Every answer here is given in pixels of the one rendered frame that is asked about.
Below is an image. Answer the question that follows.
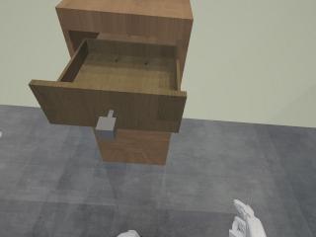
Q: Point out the drawer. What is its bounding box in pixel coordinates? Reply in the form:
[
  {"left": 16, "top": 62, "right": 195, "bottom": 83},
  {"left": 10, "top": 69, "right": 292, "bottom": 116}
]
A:
[{"left": 28, "top": 38, "right": 188, "bottom": 133}]

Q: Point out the cabinet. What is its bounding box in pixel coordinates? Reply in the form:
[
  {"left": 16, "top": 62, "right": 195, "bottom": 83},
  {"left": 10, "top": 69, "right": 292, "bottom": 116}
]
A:
[{"left": 55, "top": 0, "right": 194, "bottom": 166}]

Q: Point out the right robot hand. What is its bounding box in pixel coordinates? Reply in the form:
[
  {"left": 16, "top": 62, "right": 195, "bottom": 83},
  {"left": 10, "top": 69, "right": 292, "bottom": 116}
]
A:
[{"left": 229, "top": 199, "right": 267, "bottom": 237}]

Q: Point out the handle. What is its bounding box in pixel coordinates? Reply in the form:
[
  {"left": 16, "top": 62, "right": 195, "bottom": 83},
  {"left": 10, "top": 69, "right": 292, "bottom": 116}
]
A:
[{"left": 95, "top": 110, "right": 118, "bottom": 141}]

